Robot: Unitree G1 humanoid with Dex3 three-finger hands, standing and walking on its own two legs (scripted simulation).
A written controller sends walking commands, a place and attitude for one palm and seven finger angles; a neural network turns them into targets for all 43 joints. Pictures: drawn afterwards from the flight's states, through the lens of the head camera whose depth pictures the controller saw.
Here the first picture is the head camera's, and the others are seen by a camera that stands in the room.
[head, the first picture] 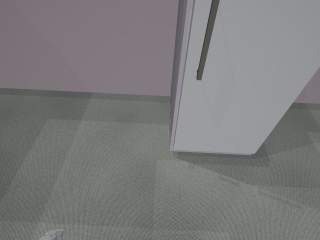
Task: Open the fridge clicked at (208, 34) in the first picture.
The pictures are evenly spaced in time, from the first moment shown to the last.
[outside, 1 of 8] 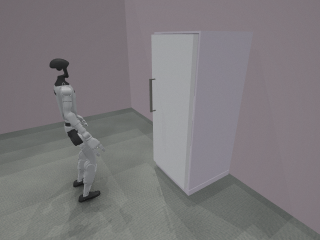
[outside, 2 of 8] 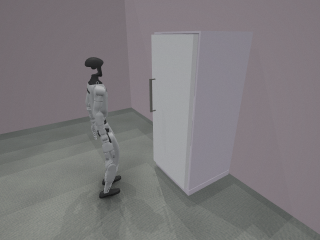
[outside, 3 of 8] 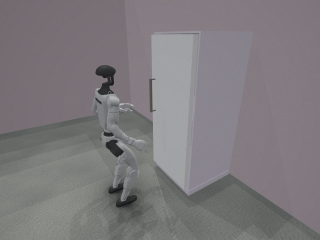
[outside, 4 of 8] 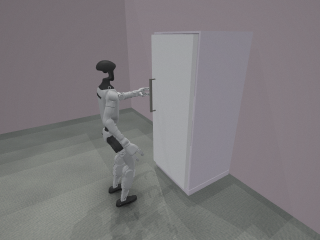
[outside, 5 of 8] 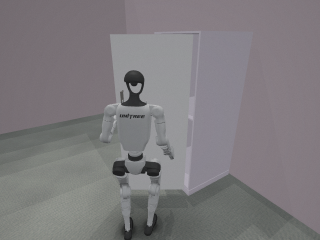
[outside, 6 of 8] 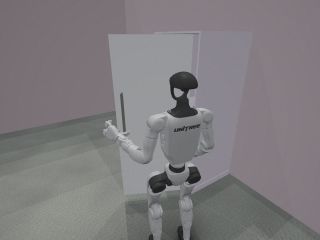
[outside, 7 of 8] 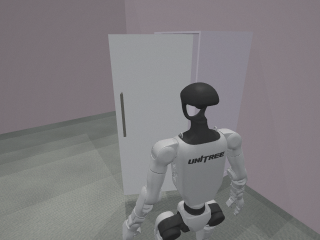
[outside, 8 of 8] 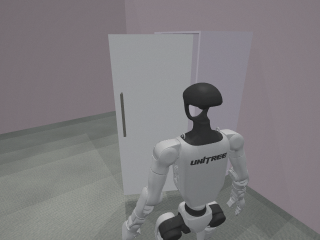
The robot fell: no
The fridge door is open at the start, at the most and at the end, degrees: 0 76 64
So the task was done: yes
